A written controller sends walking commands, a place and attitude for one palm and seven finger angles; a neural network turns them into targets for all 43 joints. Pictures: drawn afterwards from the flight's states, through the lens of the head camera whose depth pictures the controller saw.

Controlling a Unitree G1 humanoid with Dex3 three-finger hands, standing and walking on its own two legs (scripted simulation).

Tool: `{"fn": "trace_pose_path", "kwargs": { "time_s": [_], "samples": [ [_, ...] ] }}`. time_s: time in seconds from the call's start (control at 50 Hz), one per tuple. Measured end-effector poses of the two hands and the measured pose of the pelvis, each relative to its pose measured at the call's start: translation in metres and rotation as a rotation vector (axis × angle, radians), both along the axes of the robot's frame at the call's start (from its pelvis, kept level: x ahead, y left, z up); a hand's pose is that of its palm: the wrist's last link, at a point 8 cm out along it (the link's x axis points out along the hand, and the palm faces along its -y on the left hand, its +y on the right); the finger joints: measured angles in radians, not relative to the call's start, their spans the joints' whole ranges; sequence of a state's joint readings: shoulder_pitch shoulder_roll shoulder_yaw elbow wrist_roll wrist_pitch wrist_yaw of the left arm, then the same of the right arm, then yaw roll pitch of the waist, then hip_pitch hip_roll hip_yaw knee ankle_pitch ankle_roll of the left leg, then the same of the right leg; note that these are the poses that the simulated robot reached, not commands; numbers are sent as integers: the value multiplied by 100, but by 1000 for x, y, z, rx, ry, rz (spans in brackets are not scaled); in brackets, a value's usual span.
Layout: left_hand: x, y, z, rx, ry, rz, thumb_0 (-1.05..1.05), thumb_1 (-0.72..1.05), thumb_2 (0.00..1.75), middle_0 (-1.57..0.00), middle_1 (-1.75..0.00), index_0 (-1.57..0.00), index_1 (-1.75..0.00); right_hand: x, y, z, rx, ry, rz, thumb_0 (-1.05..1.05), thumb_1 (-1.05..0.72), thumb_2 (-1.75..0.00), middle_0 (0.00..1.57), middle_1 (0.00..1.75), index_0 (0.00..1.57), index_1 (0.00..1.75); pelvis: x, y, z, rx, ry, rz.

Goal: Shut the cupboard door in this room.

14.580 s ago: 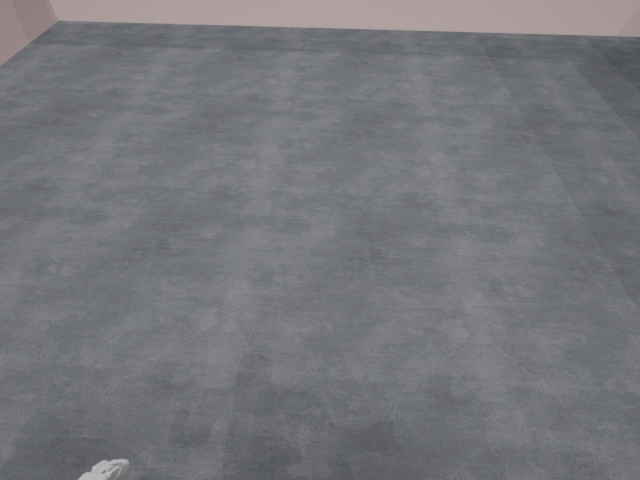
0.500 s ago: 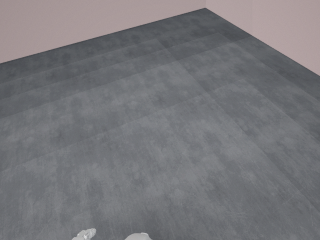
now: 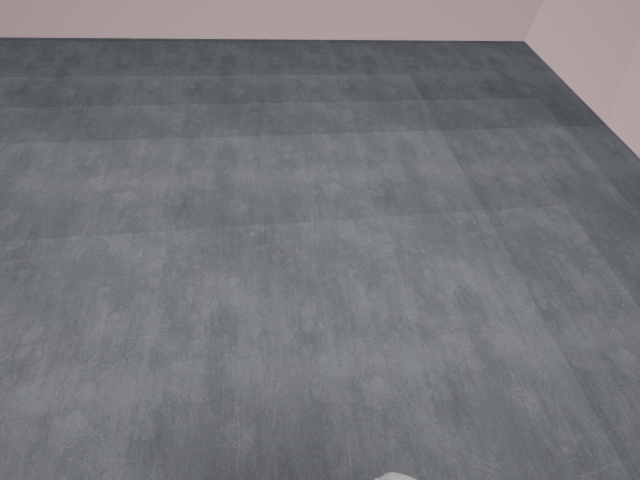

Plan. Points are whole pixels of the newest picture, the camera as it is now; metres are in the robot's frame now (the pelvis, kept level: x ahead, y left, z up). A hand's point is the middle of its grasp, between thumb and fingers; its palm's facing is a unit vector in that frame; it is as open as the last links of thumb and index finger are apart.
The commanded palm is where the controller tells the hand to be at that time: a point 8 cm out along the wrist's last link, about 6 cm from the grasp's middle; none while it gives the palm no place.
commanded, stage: turn or walk to find it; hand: left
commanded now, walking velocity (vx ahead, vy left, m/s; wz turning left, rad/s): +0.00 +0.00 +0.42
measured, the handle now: out of the picture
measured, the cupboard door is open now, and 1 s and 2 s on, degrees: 82 82 82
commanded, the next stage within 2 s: none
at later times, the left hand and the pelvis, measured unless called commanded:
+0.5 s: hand out of the picture +0.04 +0.15 -0.14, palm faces +0.23 -0.93 -0.28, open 7.4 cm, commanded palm none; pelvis -0.02 -0.05 +0.01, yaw +13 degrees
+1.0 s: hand out of the picture -0.14 +0.19 -0.18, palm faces +0.48 -0.84 -0.23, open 7.4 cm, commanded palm none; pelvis -0.06 -0.01 +0.00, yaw +26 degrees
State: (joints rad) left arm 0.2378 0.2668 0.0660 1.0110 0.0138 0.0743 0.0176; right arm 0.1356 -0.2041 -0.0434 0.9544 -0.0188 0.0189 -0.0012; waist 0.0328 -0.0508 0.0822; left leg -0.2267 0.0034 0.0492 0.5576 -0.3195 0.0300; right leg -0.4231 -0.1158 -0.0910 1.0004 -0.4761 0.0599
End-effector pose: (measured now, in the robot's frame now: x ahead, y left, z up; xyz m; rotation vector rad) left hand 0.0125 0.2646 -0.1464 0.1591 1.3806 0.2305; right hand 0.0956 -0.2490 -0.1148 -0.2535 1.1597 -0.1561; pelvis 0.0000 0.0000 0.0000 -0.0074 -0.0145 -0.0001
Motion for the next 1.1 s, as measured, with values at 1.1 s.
{"fn": "trace_pose_path", "kwargs": {
  "time_s": [1.1],
  "samples": [
    [-168, -25, 11, 2, -72, 464, 1, 91, 90, -20, -30, -20, -30, 32, 72, 6, 17, 13, 485, 1, -90, -90, 20, 29, 20, 30, -66, -7, 10, -15, 4, 485]
  ]
}}
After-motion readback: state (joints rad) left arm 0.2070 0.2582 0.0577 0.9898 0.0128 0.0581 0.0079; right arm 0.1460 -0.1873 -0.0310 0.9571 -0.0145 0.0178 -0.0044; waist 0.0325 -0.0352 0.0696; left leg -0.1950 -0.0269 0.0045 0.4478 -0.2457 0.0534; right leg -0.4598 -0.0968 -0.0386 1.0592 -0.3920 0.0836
